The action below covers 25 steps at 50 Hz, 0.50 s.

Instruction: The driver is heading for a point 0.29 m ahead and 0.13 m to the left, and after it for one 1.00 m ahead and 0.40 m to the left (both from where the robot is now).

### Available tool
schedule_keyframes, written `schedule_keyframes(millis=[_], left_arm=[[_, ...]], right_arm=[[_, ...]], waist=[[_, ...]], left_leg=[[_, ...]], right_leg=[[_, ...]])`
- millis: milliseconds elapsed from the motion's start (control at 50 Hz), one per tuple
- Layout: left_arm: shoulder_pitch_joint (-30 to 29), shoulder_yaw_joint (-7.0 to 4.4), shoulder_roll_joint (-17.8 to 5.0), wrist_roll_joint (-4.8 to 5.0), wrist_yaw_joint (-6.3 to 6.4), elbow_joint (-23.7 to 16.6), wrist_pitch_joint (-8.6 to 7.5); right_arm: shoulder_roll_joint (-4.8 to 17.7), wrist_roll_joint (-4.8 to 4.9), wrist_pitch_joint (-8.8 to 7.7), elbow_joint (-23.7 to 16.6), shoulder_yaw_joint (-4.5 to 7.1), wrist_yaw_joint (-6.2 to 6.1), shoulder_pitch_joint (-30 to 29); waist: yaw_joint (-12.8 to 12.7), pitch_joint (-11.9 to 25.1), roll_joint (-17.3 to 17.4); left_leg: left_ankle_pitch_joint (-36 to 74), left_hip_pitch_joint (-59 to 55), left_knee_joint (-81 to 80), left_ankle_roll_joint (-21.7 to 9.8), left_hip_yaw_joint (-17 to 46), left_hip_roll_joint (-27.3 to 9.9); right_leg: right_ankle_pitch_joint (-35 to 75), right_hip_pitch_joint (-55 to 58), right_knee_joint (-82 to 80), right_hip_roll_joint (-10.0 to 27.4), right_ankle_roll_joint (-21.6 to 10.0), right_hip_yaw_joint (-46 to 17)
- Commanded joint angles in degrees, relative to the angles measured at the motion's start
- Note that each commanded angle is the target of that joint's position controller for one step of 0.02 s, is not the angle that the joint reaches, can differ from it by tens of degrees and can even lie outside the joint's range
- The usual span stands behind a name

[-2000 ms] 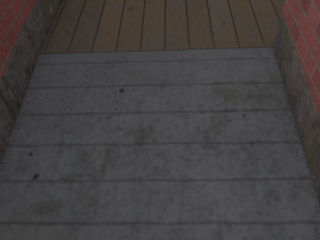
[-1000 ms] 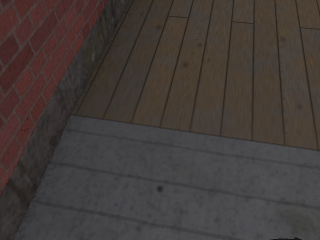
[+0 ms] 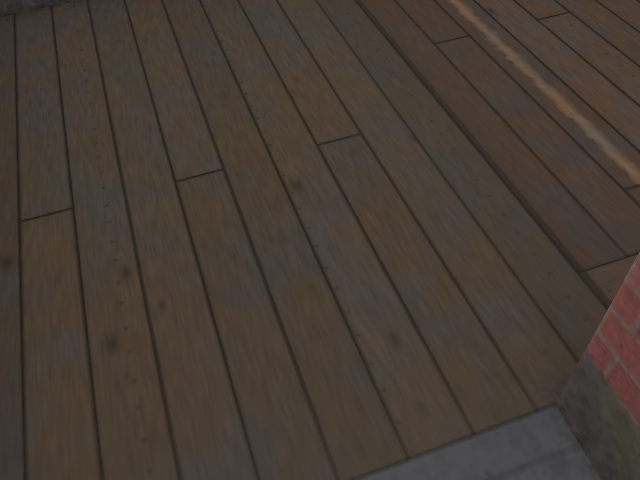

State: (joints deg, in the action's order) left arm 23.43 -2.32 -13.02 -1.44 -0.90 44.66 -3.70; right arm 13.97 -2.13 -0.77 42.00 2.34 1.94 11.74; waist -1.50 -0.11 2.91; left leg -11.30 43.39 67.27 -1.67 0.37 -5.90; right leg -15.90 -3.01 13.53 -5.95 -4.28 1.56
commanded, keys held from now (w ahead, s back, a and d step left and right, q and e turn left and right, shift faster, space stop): w+q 0.14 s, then q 0.86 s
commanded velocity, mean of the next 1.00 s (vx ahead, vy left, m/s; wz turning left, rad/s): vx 0.19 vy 0.00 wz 0.48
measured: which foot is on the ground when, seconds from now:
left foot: up 0.00-0.24, down 0.26-0.90, up 0.92-1.00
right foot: down 0.00-0.26, up 0.28-0.88, down 0.90-1.00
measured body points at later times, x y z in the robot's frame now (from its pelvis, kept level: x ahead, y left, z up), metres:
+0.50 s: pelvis +0.24 +0.07 +0.02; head +0.28 +0.09 +0.47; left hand +0.32 +0.35 -0.10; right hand +0.39 -0.18 -0.09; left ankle +0.29 +0.11 -0.72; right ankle +0.31 -0.10 -0.62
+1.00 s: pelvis +0.33 +0.03 +0.03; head +0.37 +0.02 +0.47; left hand +0.32 +0.34 -0.05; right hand +0.58 -0.16 -0.10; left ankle +0.26 +0.10 -0.67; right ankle +0.41 -0.04 -0.71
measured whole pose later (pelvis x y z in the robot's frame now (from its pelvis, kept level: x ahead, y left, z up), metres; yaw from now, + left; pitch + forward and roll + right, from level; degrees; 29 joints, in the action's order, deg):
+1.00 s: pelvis +0.33 +0.03 +0.03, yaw +35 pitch +1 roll +1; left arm 7.7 -0.6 -15.5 -0.6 2.8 38.9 1.2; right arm 19.2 -1.8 3.4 41.1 5.0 -1.1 14.5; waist 1.6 -2.6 2.9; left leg -29.0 22.2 51.2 -0.4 10.4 10.8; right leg -18.0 -16.4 28.9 -1.7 -3.4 -2.3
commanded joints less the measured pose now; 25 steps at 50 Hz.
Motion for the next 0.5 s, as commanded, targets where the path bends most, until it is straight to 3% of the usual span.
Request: schedule_keyframes(millis=[20,80,140,180,200,220,240,260,280,300,320,340,360,380,420,460,500], left_arm=[[2.8,-1.01,-5.9,0.13,0.74,-1.1,-1.46],[2.9,-1.06,-6.8,-0.12,1.61,0.2,-2.07],[2.9,-0.75,-6.9,0.15,2.45,1.8,-1.66],[1.1,-0.81,-8.5,0.17,3.21,2.3,-0.98],[1.2,-1.03,-9.5,-0.02,3.63,2.7,-0.35],[0.2,-1.33,-11.3,-0.14,3.99,2.8,0.31],[-1.2,-1.69,-12.2,0.70,3.96,2.2,0.46],[-1.6,-0.91,-9.9,1.39,3.74,0.2,-0.08],[5.9,0.22,-4.2,2.06,2.53,-3.3,-0.41],[2.8,-0.32,-7.7,-0.13,2.00,-2.6,-0.62],[-2.2,-0.42,-7.7,0.54,1.83,-3.5,-0.61],[-3.1,-0.21,-7.0,0.46,1.88,-3.9,-0.79],[-4.6,-0.26,-6.8,0.11,1.94,-4.6,-0.03],[-3.8,-0.21,-6.8,-0.26,2.03,-4.5,1.41],[-3.2,0.03,-5.8,-0.56,2.28,-4.6,3.45],[-4.2,0.15,-5.5,-0.60,2.56,-5.0,4.33],[-6.8,0.07,-6.0,-0.74,2.83,-5.7,5.02]], right_arm=[[2.2,0.21,0.05,-5.2,0.45,-0.01,-5.5],[2.0,-0.43,-0.46,-6.2,0.11,-0.08,-8.1],[1.1,-0.57,-0.32,-7.7,-0.36,0.64,-12.7],[0.7,-0.42,0.02,-7.2,-0.51,0.79,-9.5],[1.7,-0.29,0.05,-6.6,0.03,0.76,-5.7],[3.0,0.60,-0.13,-4.5,0.47,0.63,2.1],[5.0,0.32,-0.85,-2.3,1.40,0.64,10.4],[9.8,-0.25,-1.27,-1.4,2.88,0.16,15.2],[16.8,0.52,-1.28,-3.0,4.58,-0.76,10.7],[15.4,3.12,-0.53,-3.8,5.30,-1.41,10.4],[11.0,2.68,-0.12,-3.3,4.21,-2.00,8.7],[8.3,2.44,-0.03,-2.8,3.32,-2.36,6.4],[6.7,2.34,-0.19,-2.9,2.90,-2.55,4.7],[5.9,2.06,-0.13,-3.1,2.63,-2.58,3.4],[7.4,1.35,-0.73,-2.9,2.83,-2.18,3.4],[8.9,1.23,-0.96,-2.7,3.24,-2.15,4.0],[10.0,1.54,-0.24,-2.8,3.63,-2.39,5.2]], waist=[[-0.4,-4.6,-6.1],[-0.4,-5.6,-5.1],[-1.6,-5.8,-5.7],[0.1,-2.5,-8.7],[1.7,0.9,-10.5],[4.8,4.5,-11.9],[9.0,9.0,-9.2],[10.7,14.3,-3.0],[2.4,21.2,13.8],[5.6,24.5,2.7],[4.9,15.3,-1.6],[2.7,7.4,-5.5],[1.3,3.8,-5.8],[0.1,2.3,-5.0],[-0.7,3.3,-4.0],[-0.6,4.9,-2.5],[0.6,5.4,-0.8]], left_leg=[[1.6,8.7,-1.1,-0.4,1.7,1.4],[3.0,8.2,-7.0,-1.0,1.5,3.3],[3.3,4.1,-16.4,-2.6,-5.1,4.5],[-1.2,-7.1,-21.4,-4.7,-10.5,8.8],[-4.4,-10.8,-23.0,-5.8,-11.6,11.1],[-6.0,-17.9,-26.1,-6.7,-10.3,12.2],[2.6,-30.1,-35.2,-7.8,-7.6,12.7],[10.4,-44.9,-38.8,-11.3,6.2,3.0],[41.7,-59.7,-40.0,-22.5,38.4,-15.8],[41.6,-56.3,-43.7,-23.8,38.6,-13.7],[35.5,-48.8,-43.5,-23.0,30.6,-12.0],[33.2,-40.0,-45.6,-19.9,25.2,-9.3],[31.4,-34.6,-47.2,-17.2,21.1,-5.8],[31.1,-29.9,-48.5,-15.3,17.3,-3.2],[37.3,-27.5,-48.3,-13.9,13.8,-0.9],[38.4,-28.4,-47.8,-12.3,13.1,0.2],[32.9,-30.3,-48.5,-10.6,14.9,0.4]], right_leg=[[17.2,2.2,-7.5,16.9,-7.4,-6.2],[25.2,4.5,-7.8,18.7,-6.0,-1.9],[35.0,7.5,-6.9,17.7,-3.3,2.8],[63.2,7.6,1.5,17.0,-1.3,6.5],[74.8,10.1,9.1,17.5,-0.5,7.1],[77.7,10.4,18.9,18.6,-0.4,6.9],[69.4,5.9,32.0,17.2,0.7,8.1],[36.0,-7.2,50.8,12.0,2.1,8.2],[-16.2,-28.5,73.2,0.2,4.7,2.0],[-10.4,-30.1,76.1,3.5,4.0,-6.9],[-8.0,-32.4,77.5,5.6,4.0,-6.4],[-6.3,-32.8,72.0,7.5,4.2,-5.2],[-5.8,-31.8,67.4,8.9,4.7,-5.7],[-5.2,-28.7,64.1,9.1,5.2,-5.1],[-4.0,-26.7,60.5,8.3,6.0,-3.8],[-1.6,-27.9,57.0,8.1,7.0,-3.6],[0.1,-30.8,53.7,8.2,7.8,-4.0]])
Velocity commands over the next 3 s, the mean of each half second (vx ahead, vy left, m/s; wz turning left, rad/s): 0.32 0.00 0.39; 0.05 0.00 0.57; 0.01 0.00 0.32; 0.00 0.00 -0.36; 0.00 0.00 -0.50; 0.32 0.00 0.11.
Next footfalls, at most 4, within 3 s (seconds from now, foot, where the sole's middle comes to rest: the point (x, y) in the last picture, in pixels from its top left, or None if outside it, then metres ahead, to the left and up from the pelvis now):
0.26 left None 0.33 0.12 -0.75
0.90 right None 0.44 -0.02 -0.74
1.36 left None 0.29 0.13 -0.75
1.94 right None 0.38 -0.03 -0.75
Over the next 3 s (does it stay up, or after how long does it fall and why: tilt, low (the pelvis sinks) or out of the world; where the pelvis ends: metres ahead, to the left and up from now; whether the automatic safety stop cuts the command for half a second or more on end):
stays up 0.43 0.04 0.03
